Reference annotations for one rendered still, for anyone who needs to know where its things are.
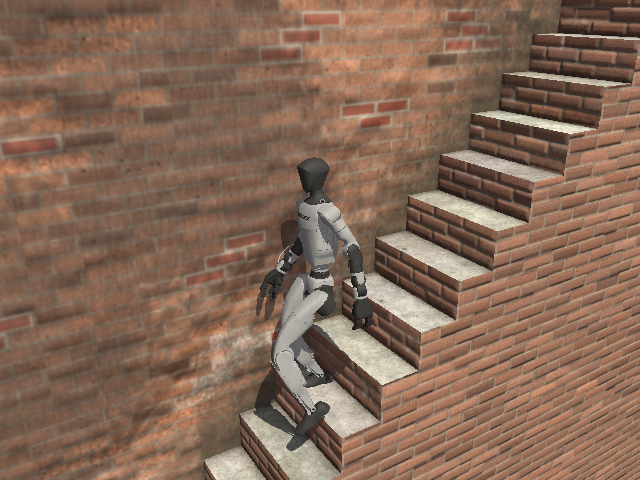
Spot stairs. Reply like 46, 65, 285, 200
204, 0, 640, 480

